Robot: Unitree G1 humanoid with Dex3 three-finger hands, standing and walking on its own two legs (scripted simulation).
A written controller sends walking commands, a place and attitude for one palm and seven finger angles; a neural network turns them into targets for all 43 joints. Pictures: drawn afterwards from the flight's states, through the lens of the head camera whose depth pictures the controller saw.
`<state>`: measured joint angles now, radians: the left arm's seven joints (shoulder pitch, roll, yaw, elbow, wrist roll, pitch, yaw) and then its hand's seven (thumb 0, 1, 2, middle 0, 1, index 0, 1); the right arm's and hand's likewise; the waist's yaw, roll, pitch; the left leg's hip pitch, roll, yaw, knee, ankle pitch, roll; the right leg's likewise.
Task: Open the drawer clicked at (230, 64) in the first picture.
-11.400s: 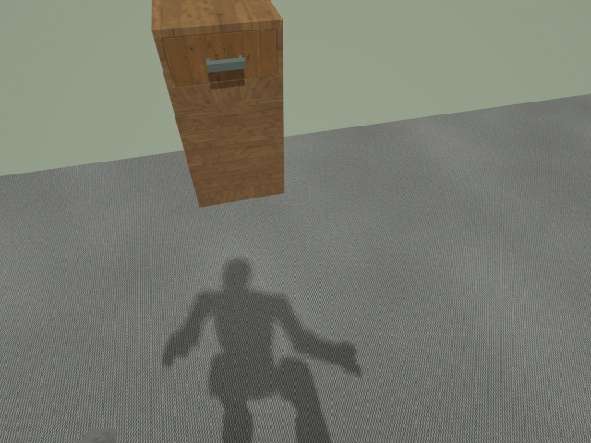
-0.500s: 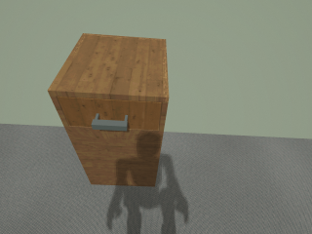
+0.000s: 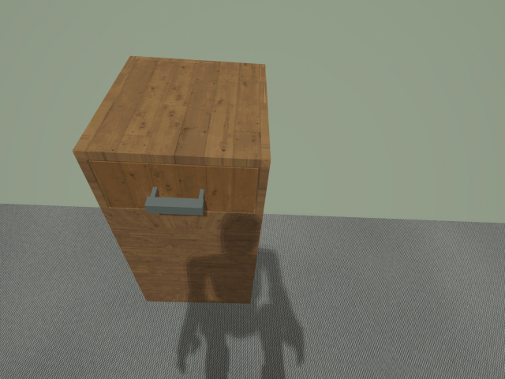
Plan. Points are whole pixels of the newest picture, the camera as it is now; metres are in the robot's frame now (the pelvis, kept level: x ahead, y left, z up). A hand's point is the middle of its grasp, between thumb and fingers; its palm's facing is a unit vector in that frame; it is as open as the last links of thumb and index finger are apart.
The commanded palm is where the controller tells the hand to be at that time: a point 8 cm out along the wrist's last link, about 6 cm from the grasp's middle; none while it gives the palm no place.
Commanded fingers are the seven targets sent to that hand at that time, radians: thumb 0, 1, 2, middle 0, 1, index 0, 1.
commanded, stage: look again from close up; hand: left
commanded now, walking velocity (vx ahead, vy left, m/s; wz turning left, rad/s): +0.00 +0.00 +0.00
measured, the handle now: (176, 198) +0.50 +0.21 -0.08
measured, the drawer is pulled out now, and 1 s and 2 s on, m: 0.00 0.00 0.00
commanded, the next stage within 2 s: raise the hand with hooked fingers in 0.34 s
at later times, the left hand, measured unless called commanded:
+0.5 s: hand out of the picture +0.00 +0.15 -0.17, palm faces -0.08 -0.98 -0.20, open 7.3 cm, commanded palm +0.10 +0.19 -0.07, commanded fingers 0.00 0.81 0.86 -0.21 -0.36 -0.21 -0.36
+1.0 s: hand (143, 356) +0.17 +0.18 -0.07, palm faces +0.01 -0.09 -1.00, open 9.4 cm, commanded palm +0.17 +0.19 +0.00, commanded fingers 0.00 0.22 0.61 -0.25 -0.74 -0.25 -0.74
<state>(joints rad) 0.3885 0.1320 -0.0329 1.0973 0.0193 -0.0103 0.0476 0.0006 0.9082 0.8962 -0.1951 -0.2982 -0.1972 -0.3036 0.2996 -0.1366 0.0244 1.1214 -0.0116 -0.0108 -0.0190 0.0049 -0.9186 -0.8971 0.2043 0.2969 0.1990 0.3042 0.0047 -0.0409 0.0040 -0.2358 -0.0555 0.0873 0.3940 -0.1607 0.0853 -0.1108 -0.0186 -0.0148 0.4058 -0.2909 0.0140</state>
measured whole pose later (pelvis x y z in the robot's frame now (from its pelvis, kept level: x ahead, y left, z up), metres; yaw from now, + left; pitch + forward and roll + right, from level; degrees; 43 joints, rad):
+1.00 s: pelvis -0.01 -0.05 -0.05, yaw -1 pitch +8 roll +1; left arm 0.40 0.30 -0.14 0.11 1.10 0.05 0.52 0.00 0.43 0.70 -0.25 -0.59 -0.25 -0.60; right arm 0.02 -0.23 -0.01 0.51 -0.05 0.12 0.02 0.01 -0.91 -0.90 0.20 0.30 0.20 0.30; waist 0.11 0.01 -0.14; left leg -0.62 -0.03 0.05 0.83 -0.35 0.03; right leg -0.56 0.08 -0.01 0.88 -0.45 -0.10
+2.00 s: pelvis +0.02 +0.00 -0.01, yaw -1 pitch +3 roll +0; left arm -0.12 0.46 -0.11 0.11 0.94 0.14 0.10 0.00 -0.49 0.30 -0.32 -1.20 -0.32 -1.20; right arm 0.11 -0.22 0.03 0.59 0.02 0.16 -0.02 0.01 -0.91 -0.90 0.21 0.30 0.20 0.30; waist 0.06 0.07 -0.05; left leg -0.33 -0.08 0.01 0.53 -0.25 0.08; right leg -0.25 0.05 0.02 0.53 -0.33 -0.03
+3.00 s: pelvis +0.02 -0.01 -0.01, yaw -2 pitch +7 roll +0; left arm -0.18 0.47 -0.07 0.32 0.95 0.00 0.17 0.00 -0.49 0.30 -0.32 -1.20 -0.32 -1.20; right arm 0.19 -0.26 -0.03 0.62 0.03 0.14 -0.02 0.01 -0.91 -0.90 0.20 0.30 0.20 0.30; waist 0.03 0.05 -0.08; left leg -0.43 -0.06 0.01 0.58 -0.27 0.06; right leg -0.34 0.07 0.02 0.57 -0.34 -0.05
